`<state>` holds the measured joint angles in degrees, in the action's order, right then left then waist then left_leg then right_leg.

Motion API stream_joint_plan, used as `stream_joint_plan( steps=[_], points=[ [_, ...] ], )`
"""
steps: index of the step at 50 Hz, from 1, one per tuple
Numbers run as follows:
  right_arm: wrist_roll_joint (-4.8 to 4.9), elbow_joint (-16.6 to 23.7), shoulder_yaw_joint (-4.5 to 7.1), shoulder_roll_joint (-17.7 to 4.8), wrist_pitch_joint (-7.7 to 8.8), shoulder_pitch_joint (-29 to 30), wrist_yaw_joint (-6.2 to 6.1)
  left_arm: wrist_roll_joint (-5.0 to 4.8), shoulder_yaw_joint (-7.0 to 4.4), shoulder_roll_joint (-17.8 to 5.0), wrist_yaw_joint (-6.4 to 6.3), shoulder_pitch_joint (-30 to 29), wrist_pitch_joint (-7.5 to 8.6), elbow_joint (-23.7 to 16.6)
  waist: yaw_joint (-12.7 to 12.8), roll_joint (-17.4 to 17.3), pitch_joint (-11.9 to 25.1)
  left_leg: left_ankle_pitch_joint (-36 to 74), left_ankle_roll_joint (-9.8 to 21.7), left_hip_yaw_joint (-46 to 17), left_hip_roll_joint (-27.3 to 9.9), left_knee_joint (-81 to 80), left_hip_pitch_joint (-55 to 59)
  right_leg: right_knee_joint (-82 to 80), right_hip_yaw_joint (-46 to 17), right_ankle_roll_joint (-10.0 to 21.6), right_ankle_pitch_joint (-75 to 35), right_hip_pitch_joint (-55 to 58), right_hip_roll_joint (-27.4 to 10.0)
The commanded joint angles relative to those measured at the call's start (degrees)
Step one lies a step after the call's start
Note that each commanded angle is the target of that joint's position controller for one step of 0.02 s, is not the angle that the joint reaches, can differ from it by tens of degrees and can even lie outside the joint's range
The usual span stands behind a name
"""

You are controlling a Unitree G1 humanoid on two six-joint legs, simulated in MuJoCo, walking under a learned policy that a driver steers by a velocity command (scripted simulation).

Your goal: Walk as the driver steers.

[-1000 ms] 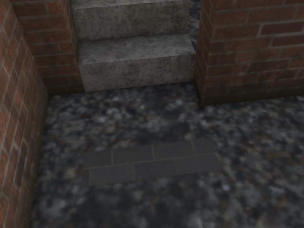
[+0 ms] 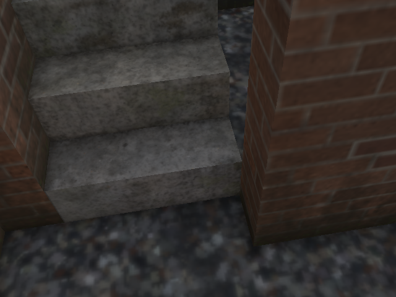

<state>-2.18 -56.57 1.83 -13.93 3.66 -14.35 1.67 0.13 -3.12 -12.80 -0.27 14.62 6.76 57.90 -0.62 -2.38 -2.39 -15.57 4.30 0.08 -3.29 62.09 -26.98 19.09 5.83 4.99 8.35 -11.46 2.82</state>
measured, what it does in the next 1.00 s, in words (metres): walks ahead, turning left: left foot, then right foot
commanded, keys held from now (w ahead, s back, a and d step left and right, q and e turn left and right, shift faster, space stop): w+q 0.62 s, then q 0.28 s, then e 0.10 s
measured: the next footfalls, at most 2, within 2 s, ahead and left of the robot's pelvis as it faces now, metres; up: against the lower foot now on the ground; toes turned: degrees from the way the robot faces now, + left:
left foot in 0.38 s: +0.35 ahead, +0.13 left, +0.00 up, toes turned +15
right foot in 0.92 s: +0.63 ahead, +0.10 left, +0.00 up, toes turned +31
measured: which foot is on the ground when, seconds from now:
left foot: up 0.00-0.36, down 0.38-0.92, up 0.94-1.00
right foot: down 0.00-0.38, up 0.40-0.90, down 0.92-1.00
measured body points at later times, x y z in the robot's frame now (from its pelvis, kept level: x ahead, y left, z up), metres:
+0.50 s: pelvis +0.25 +0.08 -0.03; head +0.29 +0.07 +0.42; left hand +0.26 +0.34 -0.15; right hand +0.40 -0.18 -0.17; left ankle +0.31 +0.12 -0.75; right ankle +0.14 -0.07 -0.63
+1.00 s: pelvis +0.44 +0.12 -0.02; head +0.49 +0.15 +0.43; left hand +0.45 +0.43 -0.13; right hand +0.60 -0.11 -0.15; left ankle +0.31 +0.15 -0.67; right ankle +0.59 +0.09 -0.75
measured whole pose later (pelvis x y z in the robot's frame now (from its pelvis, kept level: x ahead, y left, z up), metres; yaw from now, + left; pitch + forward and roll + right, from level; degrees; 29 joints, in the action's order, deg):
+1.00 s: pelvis +0.44 +0.12 -0.02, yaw +31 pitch +1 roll +0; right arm -0.2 -52.3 3.8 -15.6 4.6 -17.4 -2.4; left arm 0.8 -0.6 -15.7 -5.0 4.5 1.9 47.3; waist -2.7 -0.6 -5.4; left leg -31.8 0.5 -7.9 11.2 62.6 -20.8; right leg 26.3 0.5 2.7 3.3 -24.3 1.0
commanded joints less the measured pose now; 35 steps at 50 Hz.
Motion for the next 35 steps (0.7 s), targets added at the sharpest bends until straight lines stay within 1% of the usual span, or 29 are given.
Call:
stream_joint_plan(
  steps=[1,3,6,7,8,9,11,13,15,16,17,18,19,20,21,22,23,24,25,26,27,28,29,30,31,32,33,34,35],
  points=[
    [-0.40,1.58,0.29,-1.29,-1.56,-2.05,0.71,-0.57,-0.35,-4.25,-0.28,3.74,2.18,0.19,-1.29,5.25,0.65,5.68,0.10,-2.19,-2.94,1.26,-8.68,-13.01,-11.30,4.33,-7.38,5.00,-15.47],
    [-0.22,3.54,0.54,-2.05,-1.52,3.67,0.97,0.33,-0.24,-4.70,-0.02,5.22,2.05,0.68,-0.34,5.27,-0.23,10.50,0.09,-2.00,-2.79,-1.43,-12.19,-13.49,-7.31,2.86,-11.70,5.37,-14.56],
    [0.25,5.64,0.32,-2.05,-1.08,9.99,1.18,0.49,0.29,-4.30,-0.11,7.31,2.30,1.32,0.92,6.00,-1.07,16.52,-0.29,-0.67,-1.60,-8.91,-13.37,-13.73,-2.99,1.71,-17.55,6.22,-13.62],
    [-0.27,4.82,0.89,-3.75,-1.80,8.19,1.79,-0.03,-0.38,-6.72,-1.80,10.13,2.28,1.25,1.65,-1.11,-3.35,14.29,-0.70,-0.95,0.51,-8.68,-18.30,-7.88,-6.45,-0.51,-42.25,11.80,-19.50],
    [-0.21,5.01,0.79,-2.43,-2.25,6.74,1.45,-0.71,-0.57,-7.31,-2.82,11.66,1.82,1.73,1.12,0.80,-0.90,14.46,-1.04,-0.67,0.27,-11.13,-18.70,-5.10,-4.60,-2.37,-50.55,14.92,-19.72],
    [-0.47,5.38,0.39,-1.27,-2.57,7.22,1.60,-0.87,-0.10,-5.93,-3.09,12.89,1.39,1.77,1.07,4.26,0.68,15.10,-1.25,0.46,0.77,-12.20,-18.76,-3.73,-2.95,-3.20,-49.96,16.94,-19.40],
    [0.71,6.97,0.10,-1.15,-2.71,11.13,2.43,0.21,0.38,-3.65,-2.87,12.40,0.20,1.14,2.00,9.37,0.55,19.82,-0.77,3.69,0.74,-17.69,-14.82,-4.05,2.08,-3.88,-40.18,14.95,-15.71],
    [0.83,9.11,-0.33,-1.28,-3.03,16.47,3.24,0.46,0.43,-3.10,-2.81,11.55,-0.09,0.53,2.79,10.24,-1.84,21.94,0.00,6.86,2.10,-26.43,-7.98,-5.24,4.84,-3.86,-38.20,10.63,-14.11],
    [0.20,9.19,-0.16,-2.95,-3.53,14.78,3.25,0.11,-0.32,-5.76,-3.07,9.33,0.60,-0.36,0.72,10.85,-1.37,18.48,0.97,9.01,4.41,-29.29,-1.15,-1.80,5.02,-3.41,-48.45,10.11,-15.57],
    [-0.52,8.72,0.37,-4.17,-3.07,11.67,3.27,0.60,-1.41,-8.91,-3.38,7.49,-0.07,-1.33,-0.60,10.36,0.09,15.30,2.19,7.52,4.08,-30.37,-0.46,0.04,5.35,-2.99,-50.33,12.96,-17.13],
    [-0.10,7.78,0.79,-5.00,-2.70,7.56,2.60,0.53,-2.42,-10.92,-3.42,6.85,-0.45,-1.80,-1.80,11.25,1.93,11.71,3.47,8.93,5.29,-31.07,1.38,6.46,5.61,-1.95,-53.06,15.94,-17.74],
    [-0.09,6.72,1.44,-6.24,-2.19,3.49,2.19,0.58,-2.64,-10.53,-3.28,7.51,-1.19,-1.82,-2.60,10.66,4.45,8.74,5.02,9.72,6.87,-32.93,4.88,14.39,5.31,-1.02,-53.44,17.01,-18.14],
    [-0.48,5.27,2.57,-8.37,-1.64,-2.14,1.63,0.78,-2.72,-10.29,-2.86,8.27,-1.75,-2.12,-4.28,9.50,7.61,6.74,7.10,9.07,8.25,-35.19,12.18,25.51,4.63,-0.94,-47.83,14.32,-17.92],
    [-0.82,3.61,4.46,-13.10,-1.42,-9.91,0.76,1.69,-2.31,-8.87,-2.26,8.78,-1.72,-3.79,-6.71,3.96,13.85,9.37,10.84,1.03,2.86,-32.09,26.07,42.41,4.79,-2.17,-31.55,3.54,-16.01],
    [-0.47,5.08,6.26,-18.25,-2.54,-7.87,-0.12,1.73,-0.76,-2.11,-0.13,12.30,-1.75,-6.64,-2.82,-12.24,18.92,7.37,22.92,-27.20,-11.38,-35.77,44.97,66.32,2.73,-5.68,24.19,-25.32,-2.64],
    [0.51,6.84,6.11,-17.38,-4.24,-5.28,-1.46,2.27,-0.48,-3.98,-0.26,3.17,-0.32,-8.85,-5.55,-3.76,17.90,-5.17,22.45,-36.67,-11.82,-46.36,40.48,72.48,-6.86,-4.20,23.70,-32.61,-3.33],
    [1.52,7.04,5.62,-14.88,-4.00,-0.45,-1.70,1.86,-0.60,-5.31,-0.02,-1.07,0.19,-9.36,-3.76,3.65,8.77,-8.54,19.27,-29.42,-11.58,-48.88,30.80,66.57,-9.16,-3.83,16.24,-32.77,-7.34],
    [1.83,7.13,4.87,-11.52,-3.71,2.74,-2.17,1.78,-0.61,-5.32,-0.25,-1.20,0.49,-9.29,-1.00,7.82,4.50,-3.75,16.91,-26.08,-9.59,-50.70,21.91,60.74,-8.58,-4.67,12.78,-28.78,-8.92],
    [2.54,6.88,3.97,-8.75,-2.67,1.63,-2.55,3.22,-0.78,-6.04,-0.63,-1.28,-0.63,-9.51,0.53,8.97,2.48,-0.62,15.73,-24.46,-8.23,-52.17,18.16,56.13,-8.06,-5.85,12.35,-26.56,-10.44],
    [2.77,6.76,3.31,-7.34,-1.80,2.39,-2.82,4.10,-0.67,-5.74,-0.73,-0.08,-1.88,-9.08,1.31,7.81,2.16,3.36,15.16,-22.13,-6.25,-52.52,14.96,53.37,-8.16,-6.91,11.86,-23.53,-11.48],
    [2.61,6.52,3.17,-7.54,-0.96,1.83,-2.75,4.20,-0.46,-5.12,-0.77,0.80,-2.92,-8.73,1.60,6.27,2.78,7.44,14.90,-20.35,-4.98,-52.20,13.96,50.97,-8.01,-7.50,11.84,-21.77,-11.75],
    [2.27,6.15,3.22,-8.03,-0.50,0.50,-2.36,4.13,-0.21,-4.22,-1.02,0.23,-3.76,-8.94,1.34,5.02,3.04,11.70,14.81,-18.98,-4.13,-51.49,13.97,49.00,-8.02,-7.77,11.72,-21.91,-12.07],
    [2.55,5.33,3.10,-8.32,-0.03,-0.70,-2.39,3.70,-0.16,-4.24,-1.10,-2.03,-4.13,-10.34,1.01,2.77,1.69,14.65,14.88,-18.23,-3.36,-51.58,13.63,46.74,-7.74,-8.03,10.97,-23.29,-12.21],
    [2.75,4.56,3.40,-9.22,0.06,-2.92,-2.20,3.34,-0.28,-5.26,-1.03,-4.29,-4.27,-11.95,0.21,2.92,2.14,16.48,14.52,-17.59,-2.86,-51.48,15.07,44.85,-7.39,-8.16,9.08,-24.05,-12.19],
    [2.89,4.33,3.30,-9.49,0.12,-4.47,-1.92,2.78,-0.31,-6.17,-1.15,-7.63,-4.39,-13.15,-0.95,3.80,1.74,19.90,13.55,-17.95,-3.06,-51.74,17.36,41.77,-7.04,-7.95,6.37,-26.25,-11.73],
    [2.61,4.67,3.33,-10.07,0.81,-6.00,-1.73,3.11,-0.03,-5.27,-1.20,-10.18,-4.70,-13.84,-2.26,6.43,1.59,27.52,11.78,-21.86,-6.19,-51.56,22.09,40.31,-7.82,-8.01,2.25,-30.54,-10.77],
    [3.09,4.18,3.63,-10.95,0.96,-7.17,-2.20,3.16,0.14,-5.65,-1.55,-10.66,-5.17,-14.45,-2.56,6.55,2.74,35.36,9.84,-21.32,-6.71,-50.13,26.17,38.45,-8.15,-7.78,-0.06,-32.71,-10.81],
    [3.43,3.85,3.64,-11.21,0.91,-7.93,-2.64,3.09,0.20,-6.09,-1.56,-10.99,-5.42,-14.81,-2.69,5.24,4.01,42.88,7.93,-19.15,-5.49,-48.06,29.01,36.90,-7.77,-7.43,-1.14,-33.22,-10.00],
    [3.53,3.81,3.11,-9.86,0.83,-9.02,-3.08,2.67,0.20,-6.89,-1.64,-12.14,-5.50,-15.05,-3.37,3.11,5.36,48.96,6.21,-16.94,-3.92,-45.94,31.04,36.34,-7.55,-7.18,-1.99,-32.97,-9.04]
  ],
)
